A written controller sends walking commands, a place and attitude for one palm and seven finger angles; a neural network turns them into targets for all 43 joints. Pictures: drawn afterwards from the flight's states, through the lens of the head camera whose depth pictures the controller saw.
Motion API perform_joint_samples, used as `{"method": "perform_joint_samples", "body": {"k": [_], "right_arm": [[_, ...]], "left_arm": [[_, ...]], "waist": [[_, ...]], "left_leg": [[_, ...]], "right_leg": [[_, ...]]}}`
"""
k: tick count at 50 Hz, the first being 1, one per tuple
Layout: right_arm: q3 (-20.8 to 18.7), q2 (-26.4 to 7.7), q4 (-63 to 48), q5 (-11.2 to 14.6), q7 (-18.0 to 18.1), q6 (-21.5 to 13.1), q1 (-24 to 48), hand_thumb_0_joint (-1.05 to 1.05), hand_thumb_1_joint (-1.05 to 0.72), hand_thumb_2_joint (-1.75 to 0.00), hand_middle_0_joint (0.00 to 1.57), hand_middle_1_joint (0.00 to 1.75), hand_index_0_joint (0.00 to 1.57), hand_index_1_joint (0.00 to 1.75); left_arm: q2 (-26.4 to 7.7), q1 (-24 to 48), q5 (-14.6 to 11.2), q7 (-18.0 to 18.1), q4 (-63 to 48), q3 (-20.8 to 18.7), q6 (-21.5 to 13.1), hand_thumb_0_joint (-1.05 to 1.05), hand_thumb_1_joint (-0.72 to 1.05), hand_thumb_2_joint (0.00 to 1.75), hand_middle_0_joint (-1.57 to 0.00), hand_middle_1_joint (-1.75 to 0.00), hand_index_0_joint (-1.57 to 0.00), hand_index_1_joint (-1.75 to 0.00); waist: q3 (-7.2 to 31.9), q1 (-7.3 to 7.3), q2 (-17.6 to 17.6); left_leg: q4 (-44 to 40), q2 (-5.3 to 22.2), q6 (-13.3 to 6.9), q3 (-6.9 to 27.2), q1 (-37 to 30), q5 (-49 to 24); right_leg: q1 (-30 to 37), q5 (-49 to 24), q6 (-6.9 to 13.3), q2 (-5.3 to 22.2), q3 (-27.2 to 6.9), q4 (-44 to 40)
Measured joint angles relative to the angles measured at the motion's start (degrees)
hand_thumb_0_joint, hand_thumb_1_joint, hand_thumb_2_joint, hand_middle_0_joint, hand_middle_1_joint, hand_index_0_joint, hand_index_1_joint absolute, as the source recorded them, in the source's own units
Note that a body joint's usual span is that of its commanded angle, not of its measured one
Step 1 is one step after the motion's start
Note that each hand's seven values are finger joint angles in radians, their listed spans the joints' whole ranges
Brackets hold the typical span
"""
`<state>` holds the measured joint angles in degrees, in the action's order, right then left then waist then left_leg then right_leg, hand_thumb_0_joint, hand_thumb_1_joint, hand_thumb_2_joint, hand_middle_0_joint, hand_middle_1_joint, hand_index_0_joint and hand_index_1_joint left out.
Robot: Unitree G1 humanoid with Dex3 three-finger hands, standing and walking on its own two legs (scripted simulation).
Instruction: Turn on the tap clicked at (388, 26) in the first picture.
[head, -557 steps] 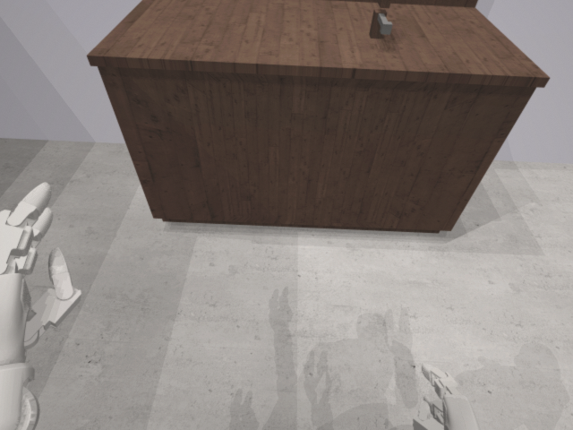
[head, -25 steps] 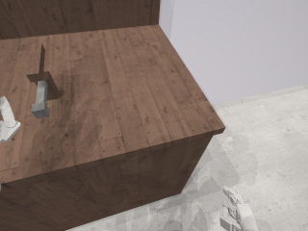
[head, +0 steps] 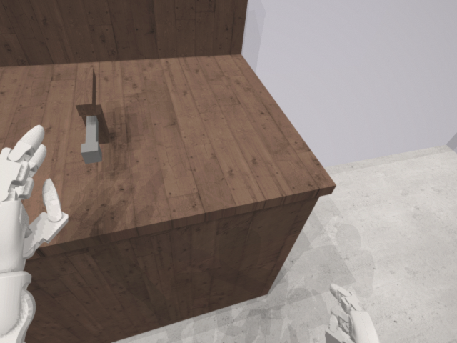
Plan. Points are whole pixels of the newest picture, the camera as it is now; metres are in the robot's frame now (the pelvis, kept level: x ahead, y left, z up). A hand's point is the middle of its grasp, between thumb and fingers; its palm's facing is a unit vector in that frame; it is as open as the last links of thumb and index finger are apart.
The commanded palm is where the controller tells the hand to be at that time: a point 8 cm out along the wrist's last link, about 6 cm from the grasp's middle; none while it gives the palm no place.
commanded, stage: come to a stop and stand still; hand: left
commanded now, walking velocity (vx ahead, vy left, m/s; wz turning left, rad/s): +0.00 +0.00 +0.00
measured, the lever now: (91, 152) +0.39 +0.30 +0.11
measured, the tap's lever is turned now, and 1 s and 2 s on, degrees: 0 0 0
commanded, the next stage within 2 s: look again from close up in 0.84 s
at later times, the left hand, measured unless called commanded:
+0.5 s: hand (95, 190) +0.27 +0.23 +0.16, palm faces +0.27 -0.87 -0.41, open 7.4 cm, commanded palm +0.21 +0.28 +0.18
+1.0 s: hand (78, 189) +0.27 +0.25 +0.16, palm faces +0.38 -0.85 -0.36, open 7.4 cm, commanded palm +0.21 +0.28 +0.18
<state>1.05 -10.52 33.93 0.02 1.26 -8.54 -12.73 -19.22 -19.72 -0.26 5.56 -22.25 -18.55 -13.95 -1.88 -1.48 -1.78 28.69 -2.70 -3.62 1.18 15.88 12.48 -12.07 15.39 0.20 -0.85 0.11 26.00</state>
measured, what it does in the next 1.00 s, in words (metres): shifts its weight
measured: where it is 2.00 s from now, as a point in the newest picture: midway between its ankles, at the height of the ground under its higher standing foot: outside the picture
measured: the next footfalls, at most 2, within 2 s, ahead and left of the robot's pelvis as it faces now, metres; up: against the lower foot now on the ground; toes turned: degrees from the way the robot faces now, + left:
none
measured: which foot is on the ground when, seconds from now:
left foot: down 0.00-1.00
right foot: down 0.00-1.00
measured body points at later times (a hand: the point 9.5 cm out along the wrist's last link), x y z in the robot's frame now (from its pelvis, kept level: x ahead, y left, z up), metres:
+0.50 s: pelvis +0.04 +0.00 +0.00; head +0.06 +0.01 +0.45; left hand +0.25 +0.27 +0.18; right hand +0.22 -0.22 -0.07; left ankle +0.06 +0.07 -0.74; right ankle +0.04 -0.14 -0.74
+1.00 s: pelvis +0.05 +0.00 +0.00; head +0.07 +0.02 +0.45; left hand +0.24 +0.29 +0.18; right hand +0.25 -0.21 -0.06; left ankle +0.06 +0.07 -0.74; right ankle +0.04 -0.14 -0.74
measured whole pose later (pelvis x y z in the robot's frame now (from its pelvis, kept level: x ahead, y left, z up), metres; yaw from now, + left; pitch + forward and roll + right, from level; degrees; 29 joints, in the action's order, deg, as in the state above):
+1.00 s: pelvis +0.05 +0.00 +0.00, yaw +0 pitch +0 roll -2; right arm 1.3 -10.3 31.9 0.6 1.7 -5.6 -9.3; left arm -20.7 -23.7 -2.2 5.4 -26.3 -20.3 -12.0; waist -2.2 -1.5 -1.3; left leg 27.1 -2.7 -3.6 0.6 13.6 13.3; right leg -8.9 13.1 -1.0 -0.8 -0.7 22.2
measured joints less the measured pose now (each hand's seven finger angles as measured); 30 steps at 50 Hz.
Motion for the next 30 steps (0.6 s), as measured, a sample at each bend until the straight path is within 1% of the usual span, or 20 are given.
{"method": "perform_joint_samples", "body": {"k": [2,5,7,11,12,13,14,15,16,18,21,23,26,30], "right_arm": [[0.1,0.5,-0.2,0.0,-0.1,0.2,0.1,0.01,-0.9,-0.9,0.2,0.3,0.2,0.3],[0.3,0.8,-0.3,0.0,-0.3,0.1,-0.2,0.01,-0.9,-0.9,0.21,0.3,0.2,0.3],[0.4,0.8,0.1,0.0,-0.4,-0.1,-0.6,0.01,-0.9,-0.9,0.21,0.3,0.2,0.3],[0.6,0.5,1.0,0.1,-0.4,-0.6,-1.3,0.01,-0.9,-0.9,0.21,0.3,0.2,0.3],[0.5,0.4,0.7,-0.5,-0.2,-1.2,-1.9,0.01,-0.9,-0.9,0.21,0.3,0.2,0.3],[0.8,0.4,1.1,-0.6,0.0,-1.9,-2.0,0.01,-0.9,-0.9,0.2,0.3,0.2,0.3],[1.0,0.4,1.7,-0.3,-0.3,-2.0,-1.5,0.01,-0.9,-0.9,0.2,0.3,0.2,0.3],[1.0,0.3,1.8,0.0,-0.7,-1.8,-0.9,0.01,-0.9,-0.9,0.2,0.3,0.2,0.3],[0.9,0.1,1.6,0.2,-1.1,-1.7,-0.2,0.02,-0.9,-0.9,0.21,0.3,0.2,0.3],[0.5,-0.3,0.8,0.4,-1.8,-1.3,0.9,0.02,-0.9,-0.9,0.21,0.3,0.2,0.3],[0.1,-0.4,-0.4,0.7,-2.1,-0.7,1.9,0.02,-0.9,-0.9,0.21,0.3,0.2,0.3],[-0.1,-0.4,-1.0,0.6,-1.5,-0.3,2.0,0.02,-0.9,-0.9,0.21,0.3,0.2,0.3],[-0.3,-0.4,-1.4,0.5,-0.3,0.5,1.8,0.01,-0.9,-0.9,0.21,0.3,0.2,0.3],[-0.5,-0.9,-1.2,0.4,0.5,1.0,1.6,0.01,-0.9,-0.9,0.2,0.3,0.2,0.3]], "left_arm": [[-0.8,-0.6,0.1,-0.2,-0.2,-0.3,0.1,0.01,0.89,0.9,-0.2,-0.3,-0.21,-0.3],[-1.5,-1.6,0.1,-0.4,-0.9,-1.2,0.2,0.01,0.89,0.9,-0.2,-0.3,-0.21,-0.3],[-1.5,-2.0,0.1,-0.4,-1.1,-1.5,0.0,0.01,0.89,0.9,-0.2,-0.3,-0.21,-0.3],[-0.4,-2.0,0.5,-0.2,-0.8,-1.3,0.0,0.01,0.89,0.9,-0.2,-0.3,-0.21,-0.3],[-1.8,0.7,2.9,-1.2,-0.3,-2.0,0.1,0.01,0.89,0.9,-0.21,-0.3,-0.21,-0.3],[-4.1,4.7,3.5,-2.0,1.8,-3.2,-1.5,0.01,0.89,0.9,-0.21,-0.3,-0.21,-0.3],[-5.4,8.2,2.4,-2.1,4.2,-4.2,-2.6,0.01,0.89,0.9,-0.21,-0.3,-0.21,-0.3],[-5.8,10.6,1.4,-1.8,5.8,-5.1,-2.5,0.01,0.89,0.9,-0.21,-0.3,-0.21,-0.3],[-5.4,11.6,0.5,-1.5,6.5,-5.8,-2.0,0.01,0.89,0.9,-0.21,-0.3,-0.21,-0.3],[-3.9,10.1,-0.7,-0.9,5.4,-6.3,-1.0,0.01,0.89,0.9,-0.2,-0.3,-0.21,-0.3],[-1.7,2.6,-1.4,-1.1,1.3,-4.0,-0.8,0.01,0.9,0.9,-0.2,-0.3,-0.2,-0.3],[-1.1,-1.9,-1.3,-1.8,-0.5,-1.8,-1.0,0.01,0.9,0.9,-0.2,-0.3,-0.2,-0.3],[-2.0,-5.1,-1.0,-2.5,-1.3,-0.8,-0.8,0.01,0.89,0.9,-0.2,-0.3,-0.21,-0.3],[-3.1,-4.2,-1.4,-1.9,-1.5,-2.5,0.0,0.01,0.89,0.9,-0.21,-0.3,-0.22,-0.3]], "waist": [[-0.1,0.46,0.1],[-0.5,0.59,0.3],[-0.6,0.24,0.3],[-0.6,-0.7,0.4],[-1.0,-1.68,0.4],[-1.2,-2.43,0.0],[-1.6,-2.78,-0.3],[-1.8,-2.85,-0.1],[-1.8,-2.56,0.3],[-1.4,-1.39,1.5],[-0.3,0.48,2.5],[0.3,1.23,2.5],[0.4,1.62,1.5],[-0.5,0.99,0.5]], "left_leg": [[0.6,0.0,0.0,0.0,0.2,0.2],[0.9,0.3,0.0,0.1,0.1,-1.4],[1.0,0.2,-0.1,0.1,-0.1,-1.7],[-0.1,-0.1,-0.1,-0.1,-1.0,-1.2],[0.2,0.0,-0.1,0.1,-0.5,-1.1],[0.6,0.0,0.0,0.4,0.3,-1.2],[0.5,-0.1,0.2,0.4,0.6,-1.3],[0.5,-0.1,0.3,0.2,0.6,-1.3],[0.6,0.0,0.4,0.0,0.7,-1.1],[0.6,0.2,0.2,-0.8,0.7,-0.6],[-0.3,0.4,0.0,-2.3,0.0,-0.1],[-1.0,0.4,-0.2,-2.8,-0.5,0.2],[-1.7,0.1,-0.3,-2.8,-1.2,0.5],[-1.2,0.0,-0.2,-2.0,-1.5,1.2]], "right_leg": [[0.0,-0.2,0.0,0.0,0.1,0.3],[0.6,-2.4,-0.3,-0.2,0.3,-0.3],[1.0,-3.5,-0.5,-0.2,0.2,-0.6],[1.7,-3.6,-0.8,0.0,-0.2,-1.5],[1.4,-3.6,-1.1,-0.1,0.0,-1.4],[0.6,-3.5,-1.1,0.0,0.3,-0.9],[0.1,-3.2,-0.9,0.1,0.4,-0.4],[-0.3,-3.0,-0.7,0.1,0.2,0.0],[-0.5,-2.9,-0.6,0.0,-0.1,0.2],[-0.6,-2.9,-1.0,-0.2,-0.9,-0.1],[-0.4,-3.0,-1.3,-0.3,-2.5,-1.0],[-0.2,-2.7,-1.5,-0.2,-3.1,-1.4],[0.3,-2.1,-1.5,0.1,-3.1,-1.5],[1.2,-1.3,-1.3,0.1,-2.2,-1.6]]}}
